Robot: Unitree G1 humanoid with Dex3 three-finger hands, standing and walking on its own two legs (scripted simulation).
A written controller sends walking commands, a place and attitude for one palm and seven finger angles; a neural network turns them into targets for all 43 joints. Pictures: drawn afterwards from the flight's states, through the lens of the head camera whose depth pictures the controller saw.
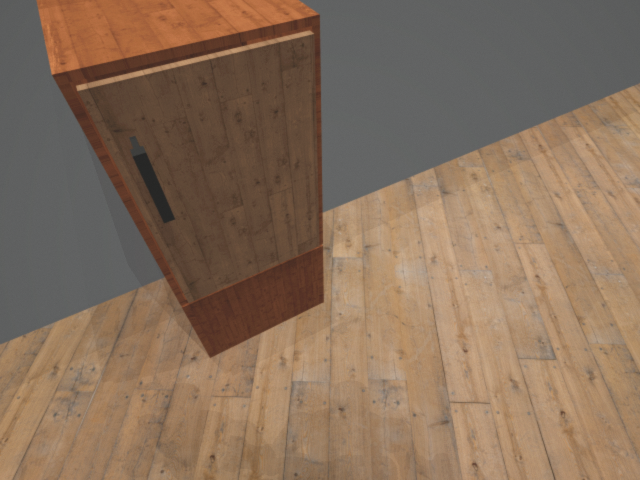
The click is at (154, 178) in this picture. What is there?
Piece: cupboard door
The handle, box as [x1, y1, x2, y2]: [129, 136, 174, 222]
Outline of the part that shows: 129,137 133,148 130,149 132,156 163,221 166,222 174,219 143,147 138,145 134,136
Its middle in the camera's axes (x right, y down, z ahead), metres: -0.30 -0.10 +0.69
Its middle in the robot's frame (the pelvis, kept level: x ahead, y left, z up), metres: +0.58 +0.34 +0.02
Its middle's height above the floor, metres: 0.79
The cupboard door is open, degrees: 0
